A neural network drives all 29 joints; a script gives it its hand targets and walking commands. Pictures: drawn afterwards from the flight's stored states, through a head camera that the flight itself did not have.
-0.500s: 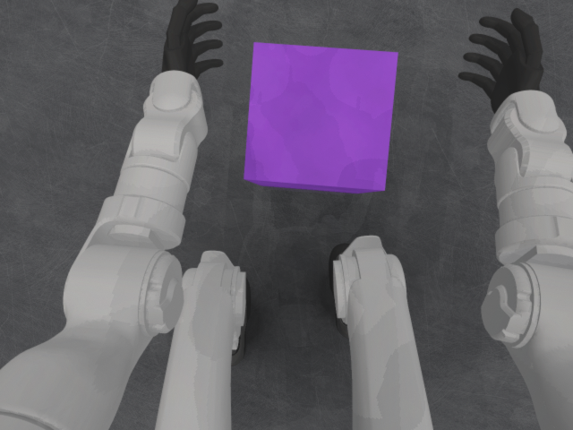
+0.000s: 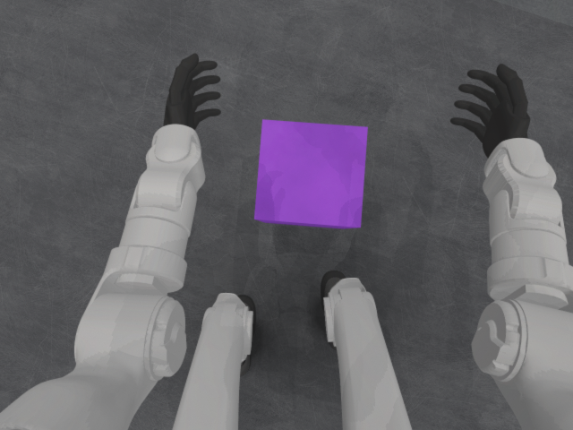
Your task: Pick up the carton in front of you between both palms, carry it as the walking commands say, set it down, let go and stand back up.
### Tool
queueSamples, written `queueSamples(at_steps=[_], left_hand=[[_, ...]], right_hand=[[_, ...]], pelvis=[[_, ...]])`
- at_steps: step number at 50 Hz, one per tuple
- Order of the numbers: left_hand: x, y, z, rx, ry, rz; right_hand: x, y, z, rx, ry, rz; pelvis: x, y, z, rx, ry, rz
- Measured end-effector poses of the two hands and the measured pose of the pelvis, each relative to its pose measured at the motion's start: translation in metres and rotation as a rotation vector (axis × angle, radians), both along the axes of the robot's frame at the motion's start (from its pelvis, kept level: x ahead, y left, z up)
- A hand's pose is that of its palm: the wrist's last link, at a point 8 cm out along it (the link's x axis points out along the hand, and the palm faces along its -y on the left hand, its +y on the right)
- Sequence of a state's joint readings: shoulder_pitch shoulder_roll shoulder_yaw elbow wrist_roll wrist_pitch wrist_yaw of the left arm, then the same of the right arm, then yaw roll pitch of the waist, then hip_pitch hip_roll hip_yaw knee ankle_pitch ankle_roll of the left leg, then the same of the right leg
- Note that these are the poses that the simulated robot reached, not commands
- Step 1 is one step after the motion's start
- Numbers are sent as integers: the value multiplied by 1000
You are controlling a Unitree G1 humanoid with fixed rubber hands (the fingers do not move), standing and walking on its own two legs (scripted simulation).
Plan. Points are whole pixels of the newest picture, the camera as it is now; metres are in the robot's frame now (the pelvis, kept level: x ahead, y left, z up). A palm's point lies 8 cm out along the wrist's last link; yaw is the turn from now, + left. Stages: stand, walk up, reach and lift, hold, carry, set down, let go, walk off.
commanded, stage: set down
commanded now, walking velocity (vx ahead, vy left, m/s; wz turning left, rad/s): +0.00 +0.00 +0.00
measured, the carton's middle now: (308, 182) +0.46 -0.07 -0.48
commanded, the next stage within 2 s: let go in 0.02 s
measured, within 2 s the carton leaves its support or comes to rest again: neither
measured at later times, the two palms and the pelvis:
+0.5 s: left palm (91, 210) +0.38 +0.15 +0.02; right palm out of the picture +0.34 -0.29 +0.02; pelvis +0.06 -0.01 +0.12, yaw -2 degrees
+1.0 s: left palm out of the picture +0.27 +0.25 +0.10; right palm out of the picture +0.24 -0.22 +0.10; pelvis +0.10 +0.03 +0.17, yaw -3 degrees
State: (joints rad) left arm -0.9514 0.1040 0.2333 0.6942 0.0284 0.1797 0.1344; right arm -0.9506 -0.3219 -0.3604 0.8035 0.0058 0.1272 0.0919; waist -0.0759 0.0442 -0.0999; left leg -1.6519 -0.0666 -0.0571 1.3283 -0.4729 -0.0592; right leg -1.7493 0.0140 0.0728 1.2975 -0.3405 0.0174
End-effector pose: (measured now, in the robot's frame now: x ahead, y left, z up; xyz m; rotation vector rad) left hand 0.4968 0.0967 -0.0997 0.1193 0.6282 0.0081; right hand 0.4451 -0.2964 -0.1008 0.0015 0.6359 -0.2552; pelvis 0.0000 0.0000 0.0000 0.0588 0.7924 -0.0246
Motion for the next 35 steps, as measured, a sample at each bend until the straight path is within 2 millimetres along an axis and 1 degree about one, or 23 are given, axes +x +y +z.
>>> queueSamples(at_steps=[5,9,13,17,23,28,35], left_hand=[[-4,2,23,16,11,-2],[-19,8,38,58,34,-5],[-47,19,54,96,72,0],[-76,31,73,106,105,1],[-105,48,105,96,116,-14],[-129,66,130,88,118,-19],[-174,101,161,82,129,-9]], right_hand=[[-2,1,23,-12,15,20],[-13,2,37,-41,50,65],[-38,4,52,-71,104,113],[-67,2,72,-83,144,136],[-100,4,109,-82,152,141],[-126,18,135,-80,153,144],[-168,45,170,-82,164,148]], pelvis=[[5,-3,24,-2,-18,-1],[12,-6,43,-4,-43,-3],[23,-10,65,-8,-92,-6],[34,-13,86,-15,-158,-10],[51,-14,111,-29,-258,-17],[64,-12,127,-42,-341,-17],[79,-1,150,-64,-487,-14]])
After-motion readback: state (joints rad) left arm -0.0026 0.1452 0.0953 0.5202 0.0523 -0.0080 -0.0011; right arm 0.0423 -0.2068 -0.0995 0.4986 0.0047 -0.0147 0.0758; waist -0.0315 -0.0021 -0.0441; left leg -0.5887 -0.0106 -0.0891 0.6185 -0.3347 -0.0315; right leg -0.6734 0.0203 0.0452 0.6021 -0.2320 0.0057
